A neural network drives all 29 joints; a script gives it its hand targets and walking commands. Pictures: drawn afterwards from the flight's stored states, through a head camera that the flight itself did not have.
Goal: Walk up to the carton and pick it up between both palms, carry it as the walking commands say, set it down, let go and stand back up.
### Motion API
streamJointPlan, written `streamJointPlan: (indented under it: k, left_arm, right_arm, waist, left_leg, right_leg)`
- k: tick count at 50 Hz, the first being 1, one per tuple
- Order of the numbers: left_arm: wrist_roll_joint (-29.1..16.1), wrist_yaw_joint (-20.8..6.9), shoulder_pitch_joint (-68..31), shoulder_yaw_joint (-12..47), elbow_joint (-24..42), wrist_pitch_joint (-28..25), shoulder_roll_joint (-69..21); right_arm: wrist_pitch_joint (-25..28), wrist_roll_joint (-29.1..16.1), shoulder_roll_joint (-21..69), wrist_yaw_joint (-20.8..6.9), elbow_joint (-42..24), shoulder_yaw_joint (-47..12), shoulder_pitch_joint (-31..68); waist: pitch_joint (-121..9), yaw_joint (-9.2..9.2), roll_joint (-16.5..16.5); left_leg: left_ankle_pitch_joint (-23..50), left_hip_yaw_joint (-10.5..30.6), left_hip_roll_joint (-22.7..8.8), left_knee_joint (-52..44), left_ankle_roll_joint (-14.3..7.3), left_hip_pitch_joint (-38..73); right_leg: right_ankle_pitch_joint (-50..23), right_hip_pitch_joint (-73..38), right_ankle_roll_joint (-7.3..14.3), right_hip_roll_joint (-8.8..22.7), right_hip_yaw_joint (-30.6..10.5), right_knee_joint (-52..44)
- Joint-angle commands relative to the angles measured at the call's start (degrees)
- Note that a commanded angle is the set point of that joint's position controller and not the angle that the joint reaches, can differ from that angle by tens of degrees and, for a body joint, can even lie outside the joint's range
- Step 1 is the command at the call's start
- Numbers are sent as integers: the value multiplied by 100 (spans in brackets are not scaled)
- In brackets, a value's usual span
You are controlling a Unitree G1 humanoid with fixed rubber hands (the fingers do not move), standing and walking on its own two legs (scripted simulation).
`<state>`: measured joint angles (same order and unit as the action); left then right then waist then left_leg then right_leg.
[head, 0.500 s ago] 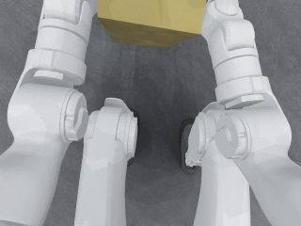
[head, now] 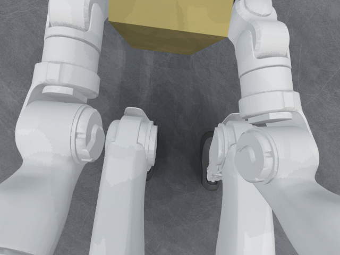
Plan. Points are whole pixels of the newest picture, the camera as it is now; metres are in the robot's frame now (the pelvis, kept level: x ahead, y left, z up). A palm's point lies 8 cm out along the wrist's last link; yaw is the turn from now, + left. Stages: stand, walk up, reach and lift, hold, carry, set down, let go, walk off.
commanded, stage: reach and lift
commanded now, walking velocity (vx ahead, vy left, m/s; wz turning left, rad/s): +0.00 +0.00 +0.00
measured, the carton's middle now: out of the picture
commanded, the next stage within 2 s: none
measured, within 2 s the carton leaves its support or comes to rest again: neither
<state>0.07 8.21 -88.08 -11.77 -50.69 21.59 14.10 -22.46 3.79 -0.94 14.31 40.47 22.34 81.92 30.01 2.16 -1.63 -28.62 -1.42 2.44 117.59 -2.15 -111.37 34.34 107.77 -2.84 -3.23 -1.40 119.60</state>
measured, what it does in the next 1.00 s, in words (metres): rises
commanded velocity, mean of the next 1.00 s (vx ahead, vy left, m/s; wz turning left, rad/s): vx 0.00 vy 0.00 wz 0.00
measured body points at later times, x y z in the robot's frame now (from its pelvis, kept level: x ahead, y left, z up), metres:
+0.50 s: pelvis -0.01 +0.00 +0.04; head +0.31 +0.02 +0.35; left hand +0.56 +0.15 -0.02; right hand +0.54 -0.09 -0.03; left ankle +0.15 +0.10 -0.38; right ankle +0.13 -0.13 -0.38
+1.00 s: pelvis -0.02 +0.00 +0.10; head +0.28 +0.02 +0.42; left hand +0.53 +0.15 +0.04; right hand +0.51 -0.09 +0.03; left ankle +0.15 +0.10 -0.38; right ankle +0.13 -0.13 -0.38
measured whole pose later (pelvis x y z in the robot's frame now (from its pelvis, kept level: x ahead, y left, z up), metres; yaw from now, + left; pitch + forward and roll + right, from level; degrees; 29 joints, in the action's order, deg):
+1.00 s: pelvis -0.02 +0.00 +0.10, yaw +0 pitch +15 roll -2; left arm 6.1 8.4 -76.9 -16.5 -41.3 25.4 6.2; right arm -26.1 9.3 4.0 10.0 31.6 27.2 71.5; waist 29.9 2.2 -0.5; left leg -24.8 0.2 2.9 98.9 -1.5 -89.2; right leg 29.3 86.2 -2.7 -3.2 -1.4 100.3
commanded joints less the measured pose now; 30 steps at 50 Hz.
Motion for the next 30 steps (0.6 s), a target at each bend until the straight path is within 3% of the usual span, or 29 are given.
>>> streamJointPlan:
  k: [1, 8, 15, 19, 26, 29, 30]
  left_arm:
    - [-463, -1505, -3126, 1822, 1067, 65, -7752]
    - [-608, -1326, -3579, 2111, 1747, 54, -7613]
    - [-388, -1372, -3219, 1733, 1121, 233, -7829]
    - [-188, -1446, -2900, 1500, 833, 256, -7884]
    - [-534, -1373, -3270, 2203, 1865, 257, -7950]
    - [-619, -1287, -3299, 2443, 2109, 320, -7919]
    - [-588, -1273, -3296, 2375, 2015, 340, -7876]
  right_arm:
    - [206, -475, 6104, -1872, -1260, -2638, 4363]
    - [94, -708, 6218, -1781, -1594, -3069, 4590]
    - [-63, -471, 6257, -1809, -1048, -2780, 4329]
    - [-82, -333, 6425, -1844, -941, -2674, 4180]
    - [-140, -646, 6589, -1805, -1586, -3235, 4216]
    - [-190, -754, 6486, -1750, -1754, -3423, 4218]
    - [-233, -702, 6448, -1757, -1493, -3339, 4085]
  waist:
    - [-12927, 29, 610]
    - [-13685, 164, 463]
    - [-12710, 122, 410]
    - [-12457, 143, 263]
    - [-14006, 180, 318]
    - [-14221, 153, 375]
    - [-13889, 119, 385]
  left_leg:
    - [2188, 509, 706, -1459, 346, 6269]
    - [2207, 550, 689, -1613, 316, 6684]
    - [1228, 504, 659, -2000, 291, 6246]
    - [1139, 429, 698, -2137, 259, 6053]
    - [1959, 514, 722, -2246, 302, 7059]
    - [2027, 615, 709, -2338, 325, 7411]
    - [1820, 647, 682, -2413, 329, 7327]
  right_leg:
    - [-1552, -2188, 308, -852, 490, -1391]
    - [-1682, -2783, 272, -866, 347, -1590]
    - [-1080, -2829, 290, -800, 288, -1946]
    - [-1029, -2963, 271, -808, 310, -2130]
    - [-1705, -3757, 253, -899, 236, -2240]
    - [-1773, -3942, 265, -907, 176, -2322]
    - [-1596, -3801, 273, -888, 159, -2382]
